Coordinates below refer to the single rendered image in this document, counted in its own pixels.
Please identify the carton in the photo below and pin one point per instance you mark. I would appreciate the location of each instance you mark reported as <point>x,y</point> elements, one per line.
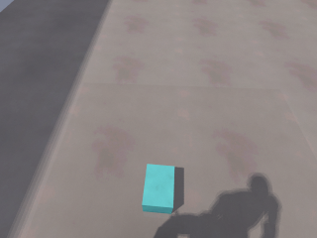
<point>158,189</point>

